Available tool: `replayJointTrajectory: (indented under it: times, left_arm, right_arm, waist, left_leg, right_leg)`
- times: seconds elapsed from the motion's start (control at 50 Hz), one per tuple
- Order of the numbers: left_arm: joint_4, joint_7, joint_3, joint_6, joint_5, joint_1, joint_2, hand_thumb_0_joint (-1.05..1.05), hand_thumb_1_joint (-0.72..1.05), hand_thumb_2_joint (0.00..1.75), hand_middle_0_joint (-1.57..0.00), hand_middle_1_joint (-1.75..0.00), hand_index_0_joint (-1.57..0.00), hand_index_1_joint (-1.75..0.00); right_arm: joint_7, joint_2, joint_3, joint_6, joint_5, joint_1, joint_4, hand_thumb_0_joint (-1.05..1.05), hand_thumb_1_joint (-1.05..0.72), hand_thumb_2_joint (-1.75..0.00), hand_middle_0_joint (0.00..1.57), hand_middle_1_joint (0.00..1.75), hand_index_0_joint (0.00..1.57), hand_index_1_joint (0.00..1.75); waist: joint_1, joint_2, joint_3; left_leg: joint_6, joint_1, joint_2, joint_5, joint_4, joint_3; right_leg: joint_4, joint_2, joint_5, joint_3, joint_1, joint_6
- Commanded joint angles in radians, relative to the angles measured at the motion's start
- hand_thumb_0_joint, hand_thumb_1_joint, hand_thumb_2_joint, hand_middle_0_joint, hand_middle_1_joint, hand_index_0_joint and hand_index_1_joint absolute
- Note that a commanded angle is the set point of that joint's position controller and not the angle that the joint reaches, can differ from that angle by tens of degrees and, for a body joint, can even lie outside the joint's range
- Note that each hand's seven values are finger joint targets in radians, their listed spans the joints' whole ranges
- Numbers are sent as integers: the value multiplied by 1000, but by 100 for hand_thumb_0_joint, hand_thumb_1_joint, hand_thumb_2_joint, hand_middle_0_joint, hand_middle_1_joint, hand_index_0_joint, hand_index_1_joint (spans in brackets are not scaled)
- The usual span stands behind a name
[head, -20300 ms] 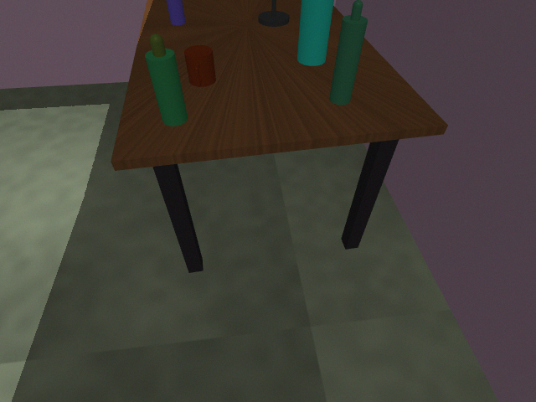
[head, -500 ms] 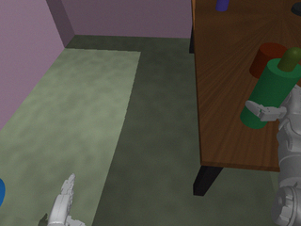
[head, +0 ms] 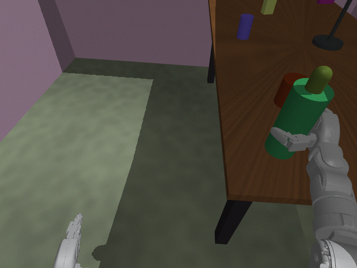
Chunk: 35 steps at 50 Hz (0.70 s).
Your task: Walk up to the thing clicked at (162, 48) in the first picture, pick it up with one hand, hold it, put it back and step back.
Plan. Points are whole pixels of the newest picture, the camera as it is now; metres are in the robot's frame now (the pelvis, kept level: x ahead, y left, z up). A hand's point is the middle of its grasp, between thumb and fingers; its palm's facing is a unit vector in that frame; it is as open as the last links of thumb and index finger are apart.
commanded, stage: lift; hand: right
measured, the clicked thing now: (298, 115) +0.42 -0.21 +0.16
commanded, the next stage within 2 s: hold in 0.94 s
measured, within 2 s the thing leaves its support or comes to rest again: neither
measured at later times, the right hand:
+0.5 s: hand (298, 119) +0.37 -0.18 +0.20, palm faces +0.22 +0.98 -0.03, open 10.1 cm
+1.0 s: hand (312, 118) +0.33 -0.18 +0.23, palm faces +0.23 +0.97 -0.03, open 10.1 cm
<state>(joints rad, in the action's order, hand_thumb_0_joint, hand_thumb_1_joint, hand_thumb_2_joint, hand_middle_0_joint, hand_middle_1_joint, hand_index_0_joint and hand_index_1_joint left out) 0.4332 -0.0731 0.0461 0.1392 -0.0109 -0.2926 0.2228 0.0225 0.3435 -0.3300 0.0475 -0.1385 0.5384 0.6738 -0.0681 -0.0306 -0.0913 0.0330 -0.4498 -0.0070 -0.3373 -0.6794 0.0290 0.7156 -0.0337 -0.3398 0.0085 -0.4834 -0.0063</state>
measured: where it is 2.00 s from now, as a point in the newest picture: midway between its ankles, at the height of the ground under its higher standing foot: outside the picture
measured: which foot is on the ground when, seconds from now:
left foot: down 0.00-1.00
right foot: down 0.00-1.00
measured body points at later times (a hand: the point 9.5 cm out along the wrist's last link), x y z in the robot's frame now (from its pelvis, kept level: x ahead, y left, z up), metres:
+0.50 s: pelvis +0.00 +0.01 +0.01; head -0.02 +0.04 +0.46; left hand +0.17 +0.27 -0.05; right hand +0.35 -0.23 +0.20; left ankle +0.00 +0.14 -0.72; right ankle +0.01 -0.12 -0.72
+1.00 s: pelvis -0.01 +0.01 +0.01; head -0.05 +0.04 +0.46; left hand +0.17 +0.26 -0.05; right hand +0.31 -0.23 +0.24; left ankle +0.00 +0.14 -0.72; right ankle +0.01 -0.12 -0.72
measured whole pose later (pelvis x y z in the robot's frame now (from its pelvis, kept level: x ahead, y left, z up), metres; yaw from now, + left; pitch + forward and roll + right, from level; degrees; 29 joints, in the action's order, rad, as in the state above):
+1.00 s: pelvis -0.01 +0.01 +0.01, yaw -2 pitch -2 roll +0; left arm 0.55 -0.13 0.06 0.16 -0.02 -0.26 0.24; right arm -0.06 0.26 -0.26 -0.55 -0.22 0.38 -0.03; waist 0.00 -0.07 -0.06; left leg 0.02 -0.26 -0.03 -0.30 -0.59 0.00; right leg 0.58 -0.01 -0.26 -0.01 -0.28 -0.01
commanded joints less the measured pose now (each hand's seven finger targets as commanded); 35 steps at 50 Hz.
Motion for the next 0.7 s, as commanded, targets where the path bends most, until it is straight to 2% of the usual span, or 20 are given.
replayJointTrajectory:
  times: [0.0,0.04,0.06,0.08,0.1,0.12,0.16,0.18,0.2,0.24,0.32,0.34,0.36,0.38,0.4,0.44,0.48,0.54,0.6,0.68]
  left_arm:
    - [-165,-27,87,62,-5,59,155,0,-54,5,-4,-6,-5,-5]
    - [-126,-34,96,54,-7,35,157,0,-53,4,-4,-6,-5,-5]
    - [-152,-32,69,60,-9,69,134,0,-53,4,-4,-6,-5,-5]
    - [-174,-36,85,70,-10,114,150,0,-54,5,-4,-6,-5,-5]
    - [-189,-43,98,70,-10,106,170,0,-54,5,-4,-5,-4,-5]
    - [-160,-41,75,67,-9,105,136,0,-54,5,-4,-5,-4,-5]
    - [-118,-47,73,59,-13,101,129,0,-54,5,-4,-5,-4,-5]
    - [-133,-47,54,61,-11,105,112,0,-54,5,-4,-5,-4,-5]
    - [-123,-49,80,63,-13,111,139,0,-54,5,-4,-5,-4,-5]
    - [-109,-47,74,55,-12,95,135,0,-54,5,-4,-5,-4,-5]
    - [-92,-40,80,47,-14,75,139,0,-54,4,-4,-5,-4,-5]
    - [-93,-35,63,46,-15,80,118,0,-54,5,-4,-5,-4,-5]
    - [-98,-38,99,47,-17,86,154,0,-54,5,-4,-5,-4,-5]
    - [-101,-35,80,49,-15,86,135,0,-54,5,-4,-5,-4,-5]
    - [-133,-37,98,51,-17,100,156,0,-55,5,-4,-5,-4,-5]
    - [-117,-34,68,48,-18,104,116,0,-55,5,-4,-5,-4,-5]
    - [-157,-40,89,59,-20,131,150,0,-55,5,-4,-5,-4,-5]
    - [-124,-49,96,54,-17,124,157,0,-55,5,-4,-5,-4,-5]
    - [-113,-49,43,65,-16,155,105,0,-55,5,-4,-5,-4,-5]
    - [-56,-59,48,64,-14,144,116,0,-55,5,-4,-5,-4,-5]
  right_arm:
    - [-42,426,-134,106,-52,704,-654,0,-24,-131,130,144,133,144]
    - [-42,292,-59,46,-65,554,-583,0,-20,-135,131,148,136,148]
    - [-44,269,-45,41,-71,578,-621,0,-19,-132,129,144,133,144]
    - [-41,229,-25,23,-71,565,-582,0,-19,-130,127,142,131,142]
    - [-49,296,-63,16,-76,635,-705,0,-23,-130,129,143,133,143]
    - [-46,268,-39,-12,-68,581,-653,0,-22,-132,131,145,135,145]
    - [-41,255,-43,-52,-77,531,-641,0,-20,-132,130,146,134,146]
    - [-34,199,-7,-70,-80,527,-637,0,-15,-133,129,146,134,146]
    - [-34,211,-21,-92,-82,512,-646,0,-17,-132,129,146,134,146]
    - [-31,249,-43,-128,-79,541,-704,0,-15,-134,130,147,135,147]
    - [-27,217,-40,-198,-85,492,-726,0,-17,-135,131,148,136,148]
    - [-28,222,-46,-208,-84,487,-756,0,-17,-134,131,148,136,148]
    - [-31,232,-53,-217,-91,501,-787,0,-17,-134,131,148,135,148]
    - [-34,232,-59,-224,-90,497,-824,0,-17,-134,130,148,135,148]
    - [-41,244,-68,-233,-94,501,-861,0,-18,-134,130,147,135,147]
    - [-50,213,-52,-250,-92,471,-884,0,-17,-133,129,146,134,146]
    - [-64,231,-67,-264,-97,485,-940,0,-17,-131,127,144,132,144]
    - [-75,206,-46,-297,-95,462,-995,0,-16,-131,127,144,132,144]
    - [-82,173,-20,-325,-93,465,-1055,0,-14,-130,126,143,130,143]
    - [-86,179,-26,-370,-95,424,-1058,0,-15,-132,126,144,131,144]
  waist:
    - [31,-146,-480]
    - [18,-83,-336]
    - [22,-67,-335]
    - [16,-56,-355]
    - [28,-40,-397]
    - [37,-70,-375]
    - [46,-31,-323]
    - [34,-19,-314]
    - [42,-14,-310]
    - [49,-34,-328]
    - [44,-17,-273]
    - [62,-36,-272]
    - [50,-11,-269]
    - [63,-16,-276]
    - [60,-12,-284]
    - [71,-6,-276]
    - [69,12,-295]
    - [63,-10,-302]
    - [75,-42,-300]
    - [67,-43,-250]
  left_leg:
    - [-33,123,25,323,77,-52]
    - [-31,98,32,305,90,-60]
    - [-30,114,31,298,92,-66]
    - [-27,117,30,308,93,-69]
    - [-25,140,27,322,97,-68]
    - [-27,144,22,327,100,-59]
    - [-24,145,19,317,110,-61]
    - [-21,154,16,313,118,-60]
    - [-21,153,17,312,117,-64]
    - [-21,161,12,306,129,-58]
    - [-21,151,16,295,141,-70]
    - [-23,163,11,300,140,-69]
    - [-20,164,11,294,148,-67]
    - [-21,178,11,298,146,-69]
    - [-20,185,8,296,150,-65]
    - [-20,202,3,298,156,-57]
    - [-20,206,4,291,158,-58]
    - [-22,190,3,298,160,-58]
    - [-28,188,6,269,161,-65]
    - [-27,175,6,222,184,-68]
  right_leg:
    - [-91,21,310,4,353,9]
    - [-118,17,293,-3,328,9]
    - [-124,15,289,-8,321,8]
    - [-117,14,306,-7,336,11]
    - [-119,14,315,-6,358,11]
    - [-115,23,317,1,349,11]
    - [-127,24,299,0,329,14]
    - [-132,26,287,4,321,17]
    - [-138,26,290,1,325,15]
    - [-140,32,280,8,339,15]
    - [-160,30,275,3,340,14]
    - [-158,34,283,5,333,13]
    - [-162,35,272,8,333,17]
    - [-162,34,279,5,334,17]
    - [-163,38,272,8,332,18]
    - [-161,43,270,12,324,20]
    - [-163,40,265,8,340,22]
    - [-163,40,275,7,373,21]
    - [-172,35,258,0,380,19]
    - [-189,37,208,0,363,21]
